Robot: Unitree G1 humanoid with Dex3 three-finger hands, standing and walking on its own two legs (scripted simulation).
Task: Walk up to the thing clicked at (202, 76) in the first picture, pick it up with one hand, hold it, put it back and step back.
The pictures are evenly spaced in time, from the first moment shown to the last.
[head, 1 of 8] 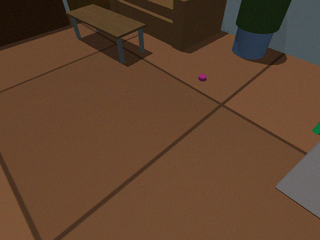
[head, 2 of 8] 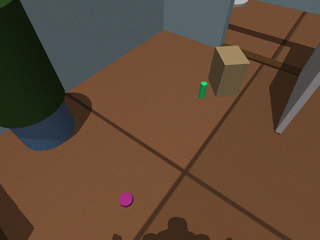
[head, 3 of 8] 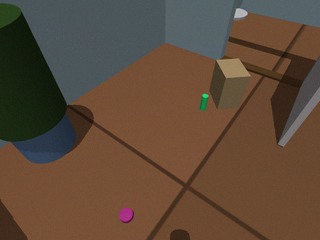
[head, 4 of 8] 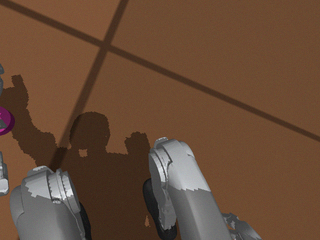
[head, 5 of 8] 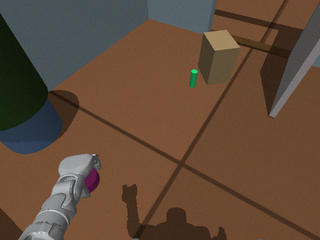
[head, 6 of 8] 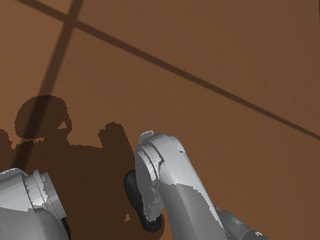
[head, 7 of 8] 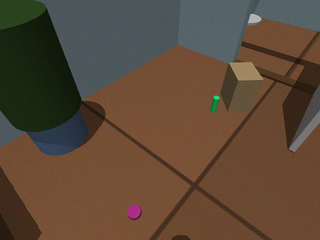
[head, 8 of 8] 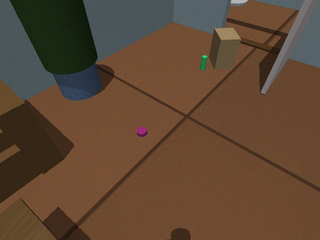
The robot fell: no
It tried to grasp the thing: yes
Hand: left
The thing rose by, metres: 0.69
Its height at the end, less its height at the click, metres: +0.00
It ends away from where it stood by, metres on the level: 0.01
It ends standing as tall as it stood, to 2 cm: yes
